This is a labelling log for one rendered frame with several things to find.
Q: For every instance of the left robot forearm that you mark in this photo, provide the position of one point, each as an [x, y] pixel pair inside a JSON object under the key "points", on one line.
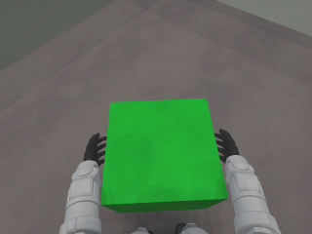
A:
{"points": [[82, 204]]}

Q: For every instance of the robot right foot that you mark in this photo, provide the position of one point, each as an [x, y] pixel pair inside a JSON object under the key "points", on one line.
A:
{"points": [[179, 228]]}

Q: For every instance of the right robot hand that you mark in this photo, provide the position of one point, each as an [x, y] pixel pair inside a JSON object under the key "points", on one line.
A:
{"points": [[228, 144]]}

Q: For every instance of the carton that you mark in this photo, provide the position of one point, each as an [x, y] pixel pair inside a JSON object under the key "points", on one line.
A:
{"points": [[161, 155]]}

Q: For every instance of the right robot forearm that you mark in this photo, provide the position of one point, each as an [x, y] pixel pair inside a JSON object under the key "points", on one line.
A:
{"points": [[252, 215]]}

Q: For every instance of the left robot hand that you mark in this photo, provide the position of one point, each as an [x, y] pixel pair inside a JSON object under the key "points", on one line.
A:
{"points": [[92, 150]]}

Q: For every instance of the right robot shin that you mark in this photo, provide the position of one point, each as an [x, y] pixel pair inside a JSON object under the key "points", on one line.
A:
{"points": [[189, 225]]}

